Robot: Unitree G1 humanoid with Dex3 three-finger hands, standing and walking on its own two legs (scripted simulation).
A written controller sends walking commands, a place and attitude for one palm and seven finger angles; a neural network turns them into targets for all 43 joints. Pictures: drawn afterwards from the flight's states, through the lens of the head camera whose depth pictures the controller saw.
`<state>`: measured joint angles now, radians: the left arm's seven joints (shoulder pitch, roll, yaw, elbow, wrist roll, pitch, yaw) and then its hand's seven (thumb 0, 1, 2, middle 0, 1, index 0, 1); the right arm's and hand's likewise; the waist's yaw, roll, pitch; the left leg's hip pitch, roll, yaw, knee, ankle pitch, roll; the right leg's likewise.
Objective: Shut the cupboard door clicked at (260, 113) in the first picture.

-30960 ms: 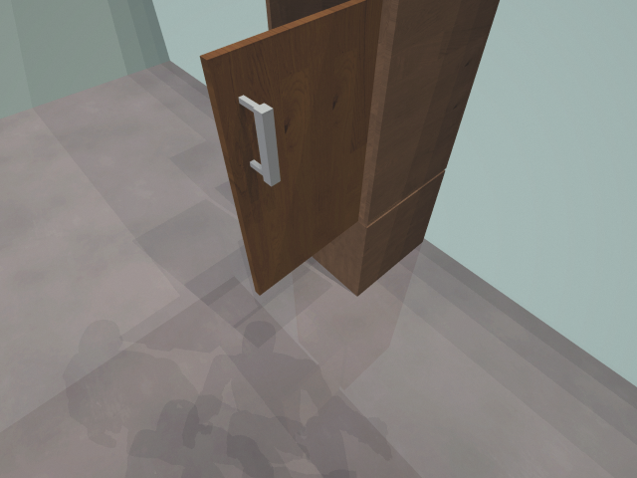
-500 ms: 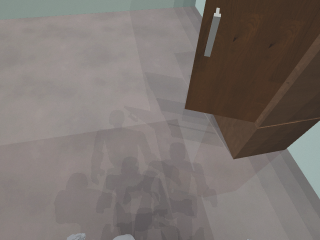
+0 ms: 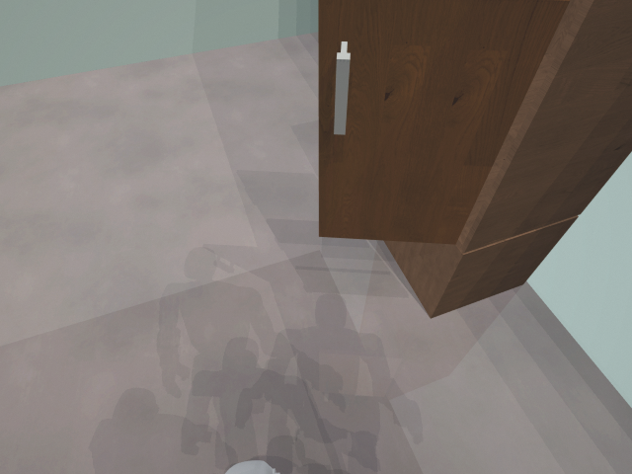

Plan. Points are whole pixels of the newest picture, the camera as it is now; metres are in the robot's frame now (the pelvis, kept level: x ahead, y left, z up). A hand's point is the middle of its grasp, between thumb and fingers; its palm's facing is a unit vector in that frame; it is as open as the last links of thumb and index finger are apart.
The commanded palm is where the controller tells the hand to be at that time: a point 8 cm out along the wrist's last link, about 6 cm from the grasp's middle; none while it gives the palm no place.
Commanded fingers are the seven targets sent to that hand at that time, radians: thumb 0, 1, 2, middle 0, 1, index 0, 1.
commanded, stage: take the last steps up to it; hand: left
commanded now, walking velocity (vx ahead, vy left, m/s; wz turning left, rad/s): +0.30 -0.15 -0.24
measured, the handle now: (341, 89) +0.69 -0.01 +0.11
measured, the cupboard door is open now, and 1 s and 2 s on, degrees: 65 65 65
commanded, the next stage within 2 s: come to a stop and stand still in 0.48 s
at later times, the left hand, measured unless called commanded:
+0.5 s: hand (261, 365) +0.30 +0.11 -0.17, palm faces -0.23 -0.96 -0.18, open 7.4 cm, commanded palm none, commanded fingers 0.00 0.90 0.90 -0.20 -0.30 -0.20 -0.30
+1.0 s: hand (284, 361) +0.32 +0.08 -0.18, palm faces -0.05 -0.97 -0.22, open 7.3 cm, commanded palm none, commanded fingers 0.00 0.90 0.90 -0.20 -0.30 -0.20 -0.30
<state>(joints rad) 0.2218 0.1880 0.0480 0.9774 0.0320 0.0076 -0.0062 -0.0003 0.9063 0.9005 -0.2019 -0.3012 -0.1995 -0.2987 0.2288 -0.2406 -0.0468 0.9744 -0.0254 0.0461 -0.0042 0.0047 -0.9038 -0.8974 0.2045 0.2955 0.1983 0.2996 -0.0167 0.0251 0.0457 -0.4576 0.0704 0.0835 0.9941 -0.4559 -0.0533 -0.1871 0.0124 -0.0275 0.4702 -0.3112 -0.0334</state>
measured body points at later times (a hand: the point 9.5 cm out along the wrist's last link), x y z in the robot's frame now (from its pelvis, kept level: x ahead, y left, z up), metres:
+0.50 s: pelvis +0.15 -0.06 +0.00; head +0.20 -0.06 +0.44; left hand +0.32 +0.16 -0.15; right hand +0.02 -0.28 -0.14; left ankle +0.05 +0.11 -0.74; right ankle +0.22 -0.22 -0.71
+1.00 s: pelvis +0.24 -0.11 -0.01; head +0.28 -0.10 +0.44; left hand +0.32 +0.13 -0.17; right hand +0.33 -0.35 -0.14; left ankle +0.28 -0.03 -0.74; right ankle +0.19 -0.22 -0.69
